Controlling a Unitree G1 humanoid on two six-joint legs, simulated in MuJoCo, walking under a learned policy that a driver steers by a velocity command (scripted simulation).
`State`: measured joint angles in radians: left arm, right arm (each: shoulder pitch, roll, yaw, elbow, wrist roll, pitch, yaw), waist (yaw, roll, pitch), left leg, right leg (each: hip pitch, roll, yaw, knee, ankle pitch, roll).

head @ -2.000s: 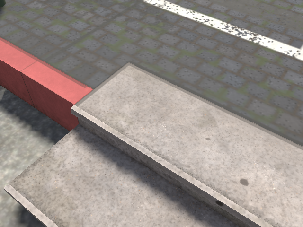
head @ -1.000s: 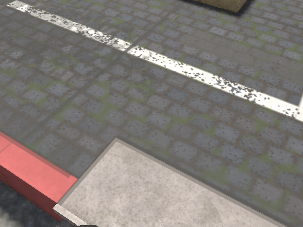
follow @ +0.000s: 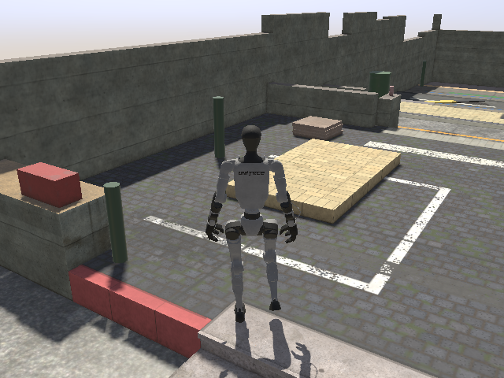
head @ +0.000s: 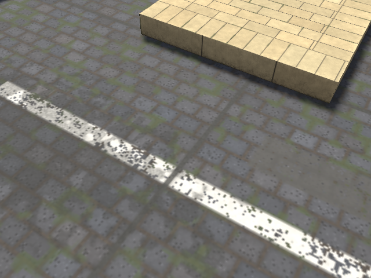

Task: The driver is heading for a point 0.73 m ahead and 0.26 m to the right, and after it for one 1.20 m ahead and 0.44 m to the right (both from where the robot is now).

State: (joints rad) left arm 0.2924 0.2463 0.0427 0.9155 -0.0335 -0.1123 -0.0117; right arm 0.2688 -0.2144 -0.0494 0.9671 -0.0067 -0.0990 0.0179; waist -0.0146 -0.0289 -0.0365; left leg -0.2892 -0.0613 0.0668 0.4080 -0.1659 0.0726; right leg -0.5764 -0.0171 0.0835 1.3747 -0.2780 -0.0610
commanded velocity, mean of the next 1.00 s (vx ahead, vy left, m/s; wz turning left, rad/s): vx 0.50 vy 0.00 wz -0.51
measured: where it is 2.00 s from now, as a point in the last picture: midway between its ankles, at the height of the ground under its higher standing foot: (250, 235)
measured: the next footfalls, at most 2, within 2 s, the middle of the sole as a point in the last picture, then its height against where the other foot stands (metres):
right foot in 0.36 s outside the picture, level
left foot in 0.80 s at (195, 239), level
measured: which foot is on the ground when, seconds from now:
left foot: down 0.00-0.38, up 0.40-0.78, down 0.80-1.00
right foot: up 0.00-0.34, down 0.36-0.82, up 0.84-1.00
